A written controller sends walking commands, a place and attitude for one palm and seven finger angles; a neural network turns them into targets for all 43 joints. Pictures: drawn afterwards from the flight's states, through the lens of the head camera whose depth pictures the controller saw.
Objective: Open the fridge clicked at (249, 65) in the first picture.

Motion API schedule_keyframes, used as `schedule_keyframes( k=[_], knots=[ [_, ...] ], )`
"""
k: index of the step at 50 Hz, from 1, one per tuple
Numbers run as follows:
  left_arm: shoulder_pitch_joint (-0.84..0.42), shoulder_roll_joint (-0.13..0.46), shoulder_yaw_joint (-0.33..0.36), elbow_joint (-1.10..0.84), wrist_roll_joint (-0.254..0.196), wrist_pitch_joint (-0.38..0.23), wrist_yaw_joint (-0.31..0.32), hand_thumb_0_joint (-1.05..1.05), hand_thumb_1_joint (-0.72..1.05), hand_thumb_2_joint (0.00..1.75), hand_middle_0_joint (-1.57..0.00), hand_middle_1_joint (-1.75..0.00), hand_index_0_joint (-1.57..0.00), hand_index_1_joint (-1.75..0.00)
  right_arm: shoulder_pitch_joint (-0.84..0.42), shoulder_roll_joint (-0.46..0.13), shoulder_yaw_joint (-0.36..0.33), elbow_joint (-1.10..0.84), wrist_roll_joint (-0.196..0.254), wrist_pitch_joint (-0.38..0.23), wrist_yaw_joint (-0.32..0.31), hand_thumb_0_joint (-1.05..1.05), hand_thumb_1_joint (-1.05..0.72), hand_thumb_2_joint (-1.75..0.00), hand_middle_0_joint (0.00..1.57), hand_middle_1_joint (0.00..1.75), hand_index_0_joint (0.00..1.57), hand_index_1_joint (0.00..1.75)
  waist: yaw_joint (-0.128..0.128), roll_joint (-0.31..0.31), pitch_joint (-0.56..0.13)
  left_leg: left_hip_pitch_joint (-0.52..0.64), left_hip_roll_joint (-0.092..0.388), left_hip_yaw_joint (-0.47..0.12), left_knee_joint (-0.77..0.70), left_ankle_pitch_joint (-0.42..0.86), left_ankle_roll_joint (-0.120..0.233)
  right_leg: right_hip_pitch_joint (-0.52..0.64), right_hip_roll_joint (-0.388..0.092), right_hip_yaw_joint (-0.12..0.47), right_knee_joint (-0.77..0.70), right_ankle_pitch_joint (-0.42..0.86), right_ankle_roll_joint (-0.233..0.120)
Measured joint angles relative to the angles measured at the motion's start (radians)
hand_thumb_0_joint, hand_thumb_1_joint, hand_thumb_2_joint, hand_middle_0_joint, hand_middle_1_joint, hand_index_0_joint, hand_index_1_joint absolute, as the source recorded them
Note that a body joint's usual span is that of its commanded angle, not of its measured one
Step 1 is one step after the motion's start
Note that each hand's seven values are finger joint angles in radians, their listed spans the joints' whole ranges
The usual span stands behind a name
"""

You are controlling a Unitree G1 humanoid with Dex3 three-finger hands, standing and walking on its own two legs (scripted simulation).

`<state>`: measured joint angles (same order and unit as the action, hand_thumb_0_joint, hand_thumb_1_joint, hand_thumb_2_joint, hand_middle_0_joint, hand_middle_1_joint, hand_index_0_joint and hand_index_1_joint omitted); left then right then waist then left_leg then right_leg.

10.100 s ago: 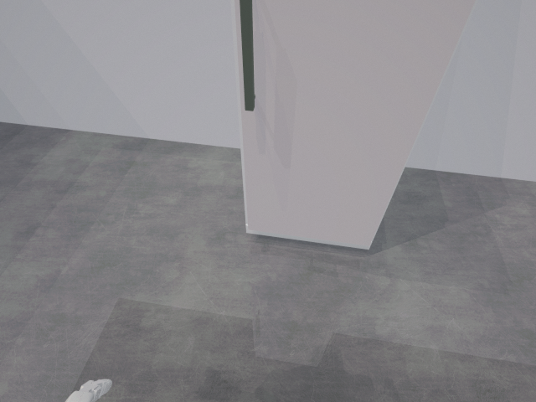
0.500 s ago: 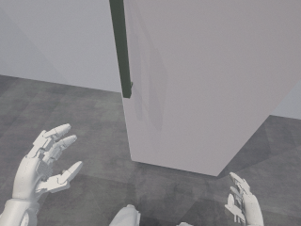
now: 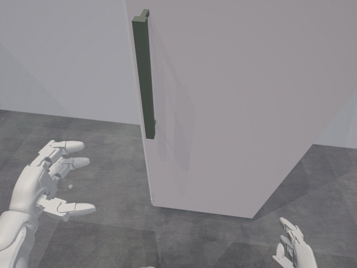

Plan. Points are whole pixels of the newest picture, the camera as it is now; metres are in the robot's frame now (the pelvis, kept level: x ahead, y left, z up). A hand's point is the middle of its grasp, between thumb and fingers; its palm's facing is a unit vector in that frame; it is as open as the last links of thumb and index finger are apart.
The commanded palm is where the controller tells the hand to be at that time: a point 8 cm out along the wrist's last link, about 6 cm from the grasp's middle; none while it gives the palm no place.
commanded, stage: raise the hand to about handle height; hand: left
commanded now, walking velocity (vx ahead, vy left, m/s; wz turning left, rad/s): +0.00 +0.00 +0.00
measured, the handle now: (148, 85) +0.48 +0.12 +0.16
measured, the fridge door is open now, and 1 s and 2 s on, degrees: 0 0 0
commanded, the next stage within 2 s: move the hooked fingers beside the handle in 1.00 s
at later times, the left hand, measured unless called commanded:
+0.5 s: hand (31, 143) +0.26 +0.27 +0.20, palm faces +0.08 -0.99 -0.08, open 13.9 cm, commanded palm +0.22 +0.32 +0.20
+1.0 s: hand (52, 143) +0.27 +0.24 +0.19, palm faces +0.08 -1.00 -0.06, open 14.0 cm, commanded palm +0.23 +0.29 +0.20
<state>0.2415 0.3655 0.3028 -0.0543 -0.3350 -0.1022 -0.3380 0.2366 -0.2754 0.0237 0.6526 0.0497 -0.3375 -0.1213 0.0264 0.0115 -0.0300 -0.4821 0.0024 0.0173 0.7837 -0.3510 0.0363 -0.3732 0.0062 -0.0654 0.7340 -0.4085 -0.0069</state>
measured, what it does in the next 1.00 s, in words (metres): stands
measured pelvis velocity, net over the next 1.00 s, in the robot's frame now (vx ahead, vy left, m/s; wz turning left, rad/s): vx -0.01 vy -0.03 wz -0.01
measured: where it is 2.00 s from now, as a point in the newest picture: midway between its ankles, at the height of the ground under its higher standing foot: outside the picture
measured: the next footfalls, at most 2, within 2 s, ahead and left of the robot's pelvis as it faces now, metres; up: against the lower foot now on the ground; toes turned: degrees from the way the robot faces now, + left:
none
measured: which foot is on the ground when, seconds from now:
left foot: down 0.00-1.00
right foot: down 0.00-1.00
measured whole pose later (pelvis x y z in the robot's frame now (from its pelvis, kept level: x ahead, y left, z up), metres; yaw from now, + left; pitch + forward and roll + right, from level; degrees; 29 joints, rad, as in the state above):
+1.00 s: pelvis -0.01 -0.03 +0.02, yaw +0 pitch -4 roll -1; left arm -0.08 0.46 0.42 0.12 -0.34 0.18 -0.39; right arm 0.19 -0.28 0.06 0.67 0.09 -0.23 -0.14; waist 0.05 0.05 -0.02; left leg -0.26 0.02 0.01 0.56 -0.24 0.00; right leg -0.16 0.04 -0.06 0.52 -0.30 -0.04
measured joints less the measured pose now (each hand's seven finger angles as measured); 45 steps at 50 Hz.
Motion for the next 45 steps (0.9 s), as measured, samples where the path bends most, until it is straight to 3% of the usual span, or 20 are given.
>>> schedule_keyframes(
  k=[7, 13, 17, 23, 31, 39, 45],
  knots=[
    [-0.090, 0.021, 0.055, 0.004, -0.022, 0.056, -0.001, -0.01, -0.35, 0.37, -0.29, -1.10, -0.29, -1.11, -0.037, 0.026, 0.027, -0.009, 0.006, 0.011, -0.001, 0.01, -0.90, -0.90, 0.20, 0.30, 0.21, 0.30, 0.029, 0.005, 0.001, 0.081, -0.005, -0.006, -0.066, 0.025, 0.002, 0.090, -0.001, -0.005, -0.082, 0.032, 0.004],
    [-0.182, 0.045, 0.051, 0.058, -0.010, 0.160, -0.038, -0.01, -0.45, 0.33, -0.30, -1.16, -0.30, -1.17, -0.060, 0.033, 0.055, -0.008, 0.015, 0.042, -0.010, 0.01, -0.90, -0.90, 0.21, 0.30, 0.21, 0.30, 0.048, 0.023, 0.018, 0.135, -0.012, -0.011, -0.126, 0.059, 0.003, 0.146, -0.005, -0.010, -0.142, 0.064, 0.004],
    [-0.228, 0.066, 0.064, 0.084, -0.005, 0.201, -0.048, -0.01, -0.48, 0.31, -0.30, -1.18, -0.30, -1.19, -0.065, 0.040, 0.068, -0.002, 0.016, 0.062, -0.017, 0.01, -0.90, -0.90, 0.21, 0.30, 0.21, 0.30, 0.048, 0.025, 0.027, 0.167, -0.013, -0.012, -0.167, 0.083, 0.000, 0.174, -0.005, -0.012, -0.176, 0.085, 0.001],
    [-0.307, 0.098, 0.101, 0.120, -0.013, 0.213, -0.060, -0.02, -0.50, 0.30, -0.30, -1.19, -0.30, -1.20, -0.053, 0.036, 0.075, 0.015, 0.023, 0.079, -0.019, 0.01, -0.90, -0.90, 0.21, 0.30, 0.21, 0.30, 0.045, 0.024, 0.030, 0.208, -0.008, -0.016, -0.214, 0.110, -0.008, 0.213, 0.001, -0.014, -0.217, 0.108, -0.008],
    [-0.354, 0.135, 0.114, 0.205, -0.014, 0.295, -0.087, -0.02, -0.50, 0.30, -0.30, -1.20, -0.30, -1.20, -0.044, 0.004, 0.056, 0.016, 0.043, 0.106, -0.014, 0.01, -0.90, -0.90, 0.21, 0.30, 0.21, 0.30, 0.026, 0.040, 0.024, 0.222, 0.003, -0.013, -0.242, 0.130, -0.019, 0.219, 0.012, -0.010, -0.236, 0.124, -0.019],
    [-0.301, 0.084, 0.109, 0.158, -0.011, 0.261, -0.061, -0.02, -0.50, 0.30, -0.30, -1.20, -0.30, -1.20, -0.038, -0.004, 0.036, 0.015, 0.036, 0.104, -0.014, 0.01, -0.90, -0.90, 0.20, 0.30, 0.21, 0.30, 0.018, 0.032, 0.027, 0.228, 0.015, -0.004, -0.241, 0.126, -0.029, 0.215, 0.023, 0.000, -0.224, 0.119, -0.029],
    [-0.311, 0.085, 0.127, 0.158, -0.004, 0.251, -0.039, -0.02, -0.50, 0.30, -0.31, -1.20, -0.31, -1.20, -0.037, -0.002, 0.033, 0.018, 0.037, 0.100, -0.016, 0.01, -0.90, -0.90, 0.20, 0.30, 0.21, 0.30, 0.021, 0.032, 0.024, 0.237, 0.022, -0.004, -0.235, 0.117, -0.036, 0.224, 0.030, 0.001, -0.220, 0.112, -0.034]
  ],
)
